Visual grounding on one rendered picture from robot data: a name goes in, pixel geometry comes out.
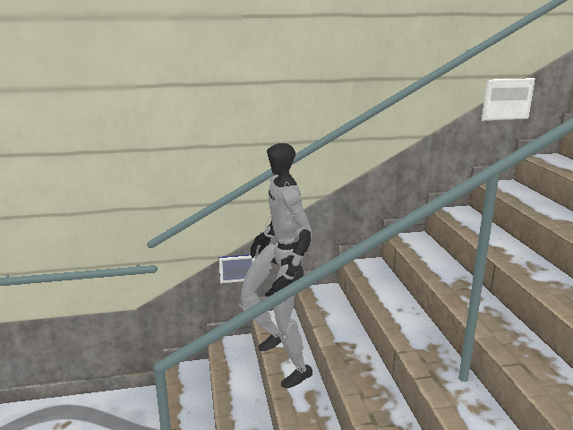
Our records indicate stairs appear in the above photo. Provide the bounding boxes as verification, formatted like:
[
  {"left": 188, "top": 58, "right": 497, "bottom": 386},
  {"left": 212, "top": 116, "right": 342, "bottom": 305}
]
[{"left": 165, "top": 132, "right": 573, "bottom": 430}]

